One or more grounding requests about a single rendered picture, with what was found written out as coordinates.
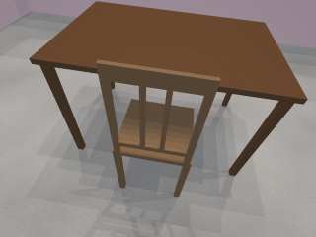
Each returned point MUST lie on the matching chair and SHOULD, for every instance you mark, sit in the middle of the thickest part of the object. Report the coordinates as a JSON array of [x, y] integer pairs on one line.
[[153, 131]]

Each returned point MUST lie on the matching table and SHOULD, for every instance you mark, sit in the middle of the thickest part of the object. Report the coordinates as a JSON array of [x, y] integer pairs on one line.
[[243, 53]]

